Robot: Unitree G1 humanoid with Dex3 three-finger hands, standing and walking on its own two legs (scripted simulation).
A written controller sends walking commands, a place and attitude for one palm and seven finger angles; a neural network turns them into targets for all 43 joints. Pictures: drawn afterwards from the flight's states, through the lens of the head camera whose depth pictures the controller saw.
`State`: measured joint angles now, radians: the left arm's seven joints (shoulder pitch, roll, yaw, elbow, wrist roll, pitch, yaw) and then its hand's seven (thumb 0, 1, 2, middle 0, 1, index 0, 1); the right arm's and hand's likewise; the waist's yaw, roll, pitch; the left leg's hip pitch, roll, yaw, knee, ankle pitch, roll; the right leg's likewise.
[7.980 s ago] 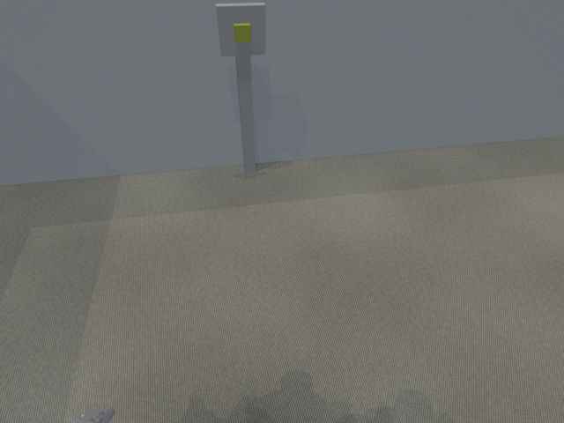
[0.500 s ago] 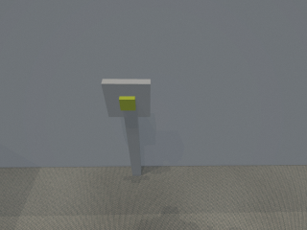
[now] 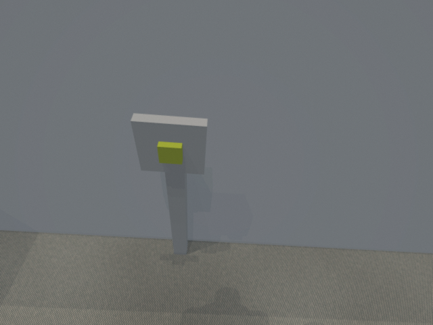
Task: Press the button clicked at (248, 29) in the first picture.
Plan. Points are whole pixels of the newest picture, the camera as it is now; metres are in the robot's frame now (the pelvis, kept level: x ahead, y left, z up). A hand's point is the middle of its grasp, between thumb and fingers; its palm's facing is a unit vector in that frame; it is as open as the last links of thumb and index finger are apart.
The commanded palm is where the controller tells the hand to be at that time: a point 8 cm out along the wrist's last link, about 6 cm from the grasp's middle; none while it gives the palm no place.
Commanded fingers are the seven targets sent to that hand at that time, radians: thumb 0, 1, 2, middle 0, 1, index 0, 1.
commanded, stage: shuffle to correct the standing spot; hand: left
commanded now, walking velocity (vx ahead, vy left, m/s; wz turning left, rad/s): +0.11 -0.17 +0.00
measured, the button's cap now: (170, 152) +0.52 +0.16 -0.02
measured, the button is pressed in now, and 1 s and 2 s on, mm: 0 0 0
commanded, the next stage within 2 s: come to a stop and stand still in 0.08 s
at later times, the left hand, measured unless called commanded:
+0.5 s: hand out of the picture +0.10 +0.10 -0.15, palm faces +0.07 -0.97 -0.24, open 7.2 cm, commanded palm none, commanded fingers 0.00 0.90 0.90 -0.20 -0.30 -0.20 -0.30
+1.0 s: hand out of the picture -0.02 +0.15 -0.16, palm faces +0.06 -0.98 -0.21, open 7.3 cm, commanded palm none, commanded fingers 0.00 0.90 0.90 -0.20 -0.30 -0.20 -0.30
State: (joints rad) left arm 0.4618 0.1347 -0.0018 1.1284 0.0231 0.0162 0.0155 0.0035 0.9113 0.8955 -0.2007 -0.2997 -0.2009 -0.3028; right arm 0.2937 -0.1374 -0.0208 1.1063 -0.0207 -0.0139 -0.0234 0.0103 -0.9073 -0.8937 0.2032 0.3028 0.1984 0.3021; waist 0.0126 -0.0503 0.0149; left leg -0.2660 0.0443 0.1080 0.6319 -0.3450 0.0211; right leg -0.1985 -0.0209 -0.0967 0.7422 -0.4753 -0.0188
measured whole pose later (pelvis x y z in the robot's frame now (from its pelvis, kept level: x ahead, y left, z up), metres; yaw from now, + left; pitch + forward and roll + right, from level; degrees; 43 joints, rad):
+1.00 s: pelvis -0.01 -0.03 +0.01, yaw +0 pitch +1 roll +2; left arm 0.32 0.15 0.03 1.07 0.02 0.03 0.03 0.00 0.91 0.90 -0.20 -0.30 -0.20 -0.30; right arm 0.25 -0.15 -0.03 1.04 -0.01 0.01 -0.03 0.01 -0.93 -0.89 0.20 0.30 0.20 0.30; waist 0.02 -0.03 -0.01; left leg -0.26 -0.06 0.11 0.44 -0.20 0.07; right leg -0.20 -0.04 -0.02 0.53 -0.33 0.01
